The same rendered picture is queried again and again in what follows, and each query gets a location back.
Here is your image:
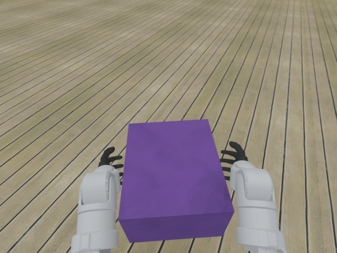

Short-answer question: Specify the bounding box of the robot right forearm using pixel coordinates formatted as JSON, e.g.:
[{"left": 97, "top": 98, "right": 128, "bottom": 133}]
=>
[{"left": 230, "top": 160, "right": 287, "bottom": 253}]

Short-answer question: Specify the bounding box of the robot left forearm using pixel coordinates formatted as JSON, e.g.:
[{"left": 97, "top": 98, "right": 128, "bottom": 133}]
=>
[{"left": 71, "top": 165, "right": 121, "bottom": 253}]

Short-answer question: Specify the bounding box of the robot left hand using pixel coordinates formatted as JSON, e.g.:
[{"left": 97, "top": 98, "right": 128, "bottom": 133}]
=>
[{"left": 98, "top": 147, "right": 124, "bottom": 185}]

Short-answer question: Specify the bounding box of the robot right hand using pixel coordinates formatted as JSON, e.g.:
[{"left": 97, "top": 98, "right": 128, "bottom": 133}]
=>
[{"left": 220, "top": 141, "right": 248, "bottom": 181}]

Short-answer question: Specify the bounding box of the carton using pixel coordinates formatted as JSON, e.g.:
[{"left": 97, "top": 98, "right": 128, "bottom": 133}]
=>
[{"left": 118, "top": 119, "right": 234, "bottom": 243}]

